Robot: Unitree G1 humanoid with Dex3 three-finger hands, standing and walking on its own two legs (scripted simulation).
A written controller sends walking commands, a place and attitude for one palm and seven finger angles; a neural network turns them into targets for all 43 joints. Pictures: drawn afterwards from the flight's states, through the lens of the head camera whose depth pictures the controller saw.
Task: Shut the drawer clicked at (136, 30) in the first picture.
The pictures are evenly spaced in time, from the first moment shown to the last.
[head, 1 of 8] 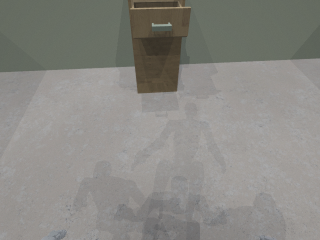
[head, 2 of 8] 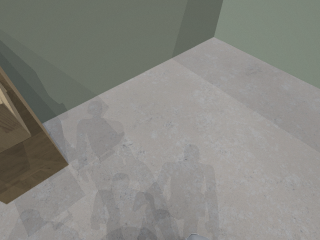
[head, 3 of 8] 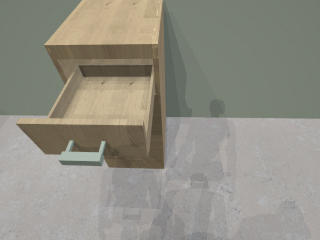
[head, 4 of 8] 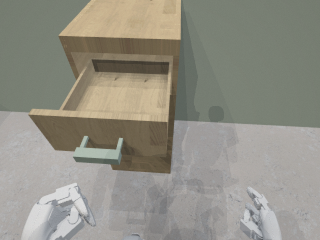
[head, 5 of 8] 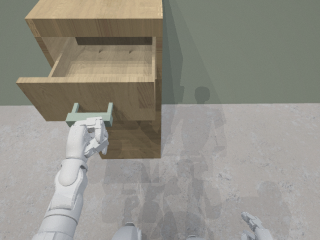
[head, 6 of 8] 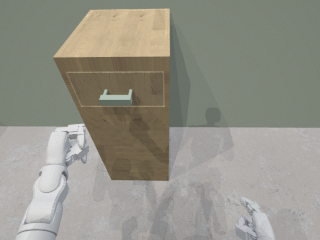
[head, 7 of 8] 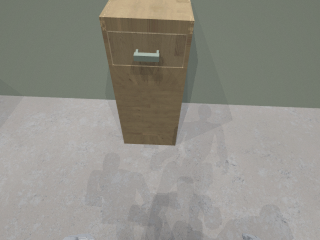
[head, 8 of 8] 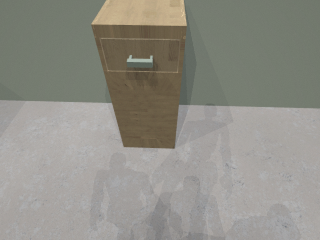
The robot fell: no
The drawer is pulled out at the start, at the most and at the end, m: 0.29 0.29 0.00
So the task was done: yes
